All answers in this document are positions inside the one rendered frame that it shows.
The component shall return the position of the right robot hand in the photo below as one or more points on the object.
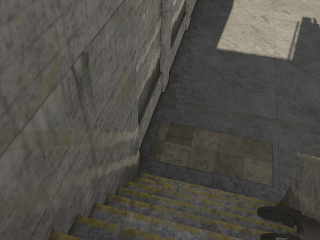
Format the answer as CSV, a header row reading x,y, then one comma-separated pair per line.
x,y
307,228

